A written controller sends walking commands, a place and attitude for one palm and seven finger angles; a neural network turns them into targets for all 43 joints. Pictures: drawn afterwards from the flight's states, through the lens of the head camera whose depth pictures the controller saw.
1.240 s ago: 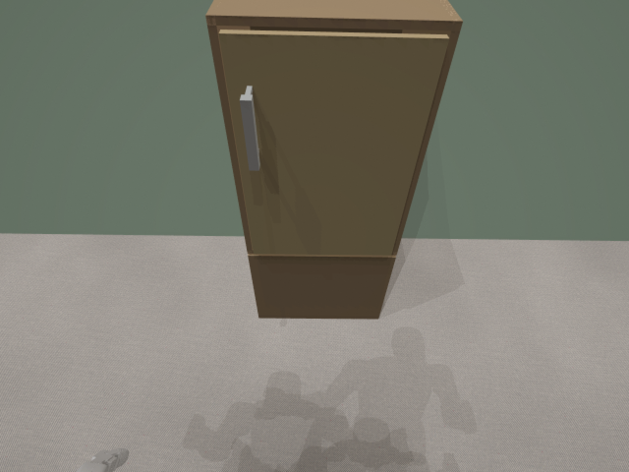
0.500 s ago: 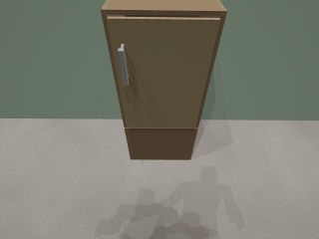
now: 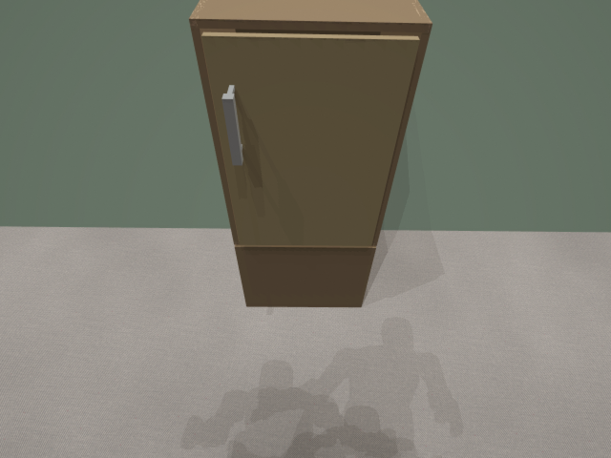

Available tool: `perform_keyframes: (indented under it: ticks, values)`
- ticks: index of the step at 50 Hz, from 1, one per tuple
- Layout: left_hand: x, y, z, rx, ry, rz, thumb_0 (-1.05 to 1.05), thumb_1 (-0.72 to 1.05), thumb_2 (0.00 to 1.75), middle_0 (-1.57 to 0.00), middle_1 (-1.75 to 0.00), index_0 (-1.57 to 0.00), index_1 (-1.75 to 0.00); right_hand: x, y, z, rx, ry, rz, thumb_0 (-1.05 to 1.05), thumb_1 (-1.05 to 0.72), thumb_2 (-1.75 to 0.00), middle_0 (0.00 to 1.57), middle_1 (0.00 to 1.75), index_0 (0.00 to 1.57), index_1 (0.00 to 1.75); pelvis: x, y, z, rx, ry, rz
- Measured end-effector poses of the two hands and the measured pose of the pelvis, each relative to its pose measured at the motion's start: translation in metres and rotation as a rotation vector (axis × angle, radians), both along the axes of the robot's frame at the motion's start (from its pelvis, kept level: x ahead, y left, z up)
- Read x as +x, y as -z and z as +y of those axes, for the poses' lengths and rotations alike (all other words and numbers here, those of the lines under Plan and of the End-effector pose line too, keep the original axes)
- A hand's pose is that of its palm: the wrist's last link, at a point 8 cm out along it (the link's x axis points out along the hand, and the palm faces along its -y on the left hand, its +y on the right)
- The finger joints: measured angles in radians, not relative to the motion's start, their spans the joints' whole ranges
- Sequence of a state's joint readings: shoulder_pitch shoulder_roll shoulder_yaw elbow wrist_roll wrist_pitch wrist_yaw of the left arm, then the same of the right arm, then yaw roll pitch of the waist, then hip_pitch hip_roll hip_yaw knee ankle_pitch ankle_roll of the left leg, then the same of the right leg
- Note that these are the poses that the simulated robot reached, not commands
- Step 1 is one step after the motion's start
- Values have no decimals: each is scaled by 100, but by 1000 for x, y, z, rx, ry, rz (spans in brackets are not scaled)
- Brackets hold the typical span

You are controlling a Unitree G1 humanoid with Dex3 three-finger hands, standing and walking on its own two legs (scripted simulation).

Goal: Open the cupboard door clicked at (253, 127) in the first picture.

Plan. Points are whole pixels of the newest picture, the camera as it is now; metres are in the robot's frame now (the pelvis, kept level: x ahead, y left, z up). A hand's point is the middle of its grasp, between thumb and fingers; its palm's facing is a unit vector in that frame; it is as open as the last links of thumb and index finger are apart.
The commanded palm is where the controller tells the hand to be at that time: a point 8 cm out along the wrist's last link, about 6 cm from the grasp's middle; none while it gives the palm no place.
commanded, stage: look at it before walking up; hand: left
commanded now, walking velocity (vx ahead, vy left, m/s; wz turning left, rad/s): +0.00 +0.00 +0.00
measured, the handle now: (234, 126) +0.72 +0.19 +0.04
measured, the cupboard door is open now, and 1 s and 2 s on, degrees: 0 0 0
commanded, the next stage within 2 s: take the last steps up to it in 0.40 s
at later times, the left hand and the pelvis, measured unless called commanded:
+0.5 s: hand out of the picture +0.07 +0.25 -0.16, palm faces -0.02 -0.94 -0.33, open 7.4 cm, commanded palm none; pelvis +0.00 +0.00 +0.00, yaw +0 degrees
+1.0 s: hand out of the picture +0.01 +0.17 -0.19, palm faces +0.10 -0.98 -0.17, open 7.3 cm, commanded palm none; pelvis +0.08 +0.01 -0.02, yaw +3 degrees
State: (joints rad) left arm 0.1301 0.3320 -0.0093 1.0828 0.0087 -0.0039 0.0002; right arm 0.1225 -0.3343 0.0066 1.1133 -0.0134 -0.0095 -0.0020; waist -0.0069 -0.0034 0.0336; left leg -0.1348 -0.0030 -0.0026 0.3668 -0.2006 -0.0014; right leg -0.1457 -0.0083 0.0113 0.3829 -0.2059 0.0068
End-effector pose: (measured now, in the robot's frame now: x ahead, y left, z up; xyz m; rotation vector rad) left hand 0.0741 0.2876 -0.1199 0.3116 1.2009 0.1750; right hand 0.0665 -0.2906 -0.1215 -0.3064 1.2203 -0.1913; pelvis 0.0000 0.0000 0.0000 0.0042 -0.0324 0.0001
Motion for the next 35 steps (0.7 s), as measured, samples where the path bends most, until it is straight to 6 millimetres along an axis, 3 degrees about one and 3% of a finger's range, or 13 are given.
perform_keyframes:
  ticks: [28, 35]
  values:
    - [-6, 1, 5, -2, -16, 19, 0, 91, 90, -20, -30, -20, -30, 11, -3, 6, -3, -11, -10, 0, -90, -90, 20, 30, 20, 30, 5, -1, 4, -2, -3, -3]
    - [-19, 15, -12, -45, -33, 73, 0, 91, 90, -20, -30, -20, -30, -4, 10, 24, 42, 9, 41, 0, -90, -90, 20, 29, 20, 30, 16, 3, 4, 2, 4, 2]
